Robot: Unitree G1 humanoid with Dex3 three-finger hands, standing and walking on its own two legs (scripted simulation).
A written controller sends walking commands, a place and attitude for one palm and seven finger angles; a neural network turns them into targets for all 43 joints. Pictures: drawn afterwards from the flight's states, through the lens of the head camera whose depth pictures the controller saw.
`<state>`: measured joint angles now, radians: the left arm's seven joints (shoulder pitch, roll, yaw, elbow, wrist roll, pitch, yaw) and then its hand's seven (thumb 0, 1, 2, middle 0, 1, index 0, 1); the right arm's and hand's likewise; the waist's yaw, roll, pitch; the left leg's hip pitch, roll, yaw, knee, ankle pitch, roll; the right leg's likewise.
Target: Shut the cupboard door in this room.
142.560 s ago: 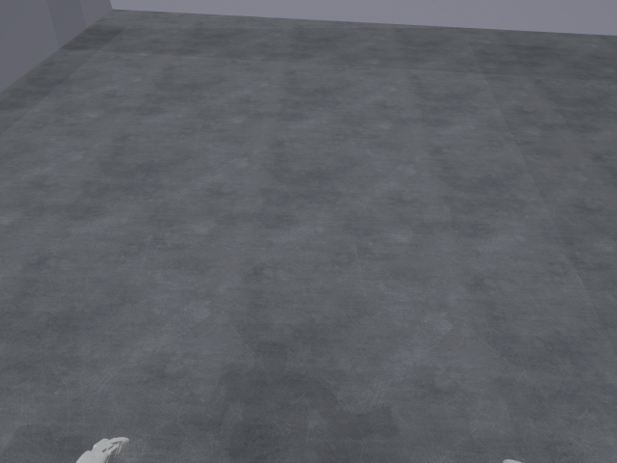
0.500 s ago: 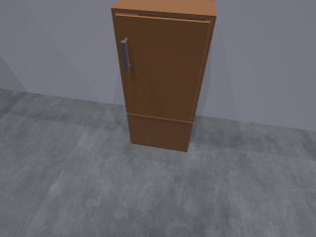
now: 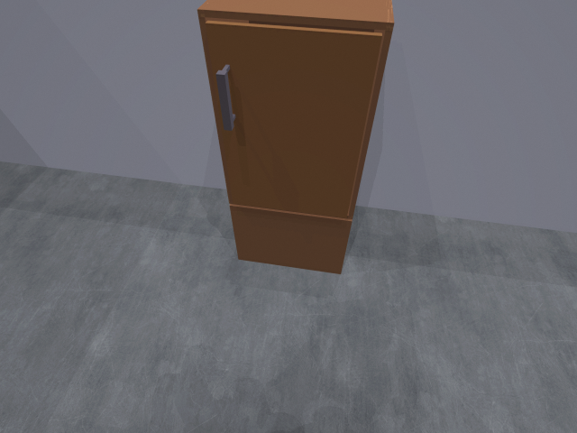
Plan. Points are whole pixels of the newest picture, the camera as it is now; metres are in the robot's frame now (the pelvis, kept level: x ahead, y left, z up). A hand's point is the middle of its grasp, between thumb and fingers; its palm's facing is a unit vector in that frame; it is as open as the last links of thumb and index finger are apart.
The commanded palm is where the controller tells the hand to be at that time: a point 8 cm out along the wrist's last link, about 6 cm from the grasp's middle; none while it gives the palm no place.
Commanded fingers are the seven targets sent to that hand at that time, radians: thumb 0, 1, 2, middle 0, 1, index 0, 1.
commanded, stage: look to check the result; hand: left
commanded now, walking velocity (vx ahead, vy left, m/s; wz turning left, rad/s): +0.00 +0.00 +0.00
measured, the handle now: (227, 98) +0.88 +0.21 +0.02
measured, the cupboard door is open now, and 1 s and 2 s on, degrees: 0 0 0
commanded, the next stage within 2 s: stand and wait in 0.26 s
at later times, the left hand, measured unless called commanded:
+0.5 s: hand out of the picture +0.03 +0.20 -0.17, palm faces +0.01 -0.97 -0.26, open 7.4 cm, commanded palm none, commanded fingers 0.00 0.90 0.90 -0.20 -0.30 -0.20 -0.30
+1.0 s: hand out of the picture +0.08 +0.21 -0.16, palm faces +0.01 -0.95 -0.31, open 7.4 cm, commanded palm none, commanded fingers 0.00 0.90 0.90 -0.20 -0.30 -0.20 -0.30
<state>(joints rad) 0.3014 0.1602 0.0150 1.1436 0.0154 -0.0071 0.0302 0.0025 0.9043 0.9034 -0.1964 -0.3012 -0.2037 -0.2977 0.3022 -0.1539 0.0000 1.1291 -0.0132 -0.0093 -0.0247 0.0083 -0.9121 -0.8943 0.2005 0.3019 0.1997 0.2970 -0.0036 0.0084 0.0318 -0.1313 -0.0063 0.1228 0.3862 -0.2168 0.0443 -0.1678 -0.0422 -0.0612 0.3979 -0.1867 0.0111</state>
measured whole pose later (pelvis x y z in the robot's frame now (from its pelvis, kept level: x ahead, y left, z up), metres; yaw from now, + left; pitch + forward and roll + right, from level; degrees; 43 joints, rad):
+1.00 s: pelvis +0.02 -0.02 +0.01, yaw +1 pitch -2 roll +0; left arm 0.15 0.29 0.01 1.13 0.02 -0.02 0.01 0.00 0.90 0.90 -0.20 -0.30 -0.21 -0.30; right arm 0.14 -0.30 0.00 1.12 -0.01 -0.01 0.00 0.01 -0.91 -0.89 0.20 0.30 0.20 0.30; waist 0.00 0.01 0.04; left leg -0.07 0.01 0.09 0.29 -0.19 0.01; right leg -0.10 -0.02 -0.09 0.31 -0.18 -0.01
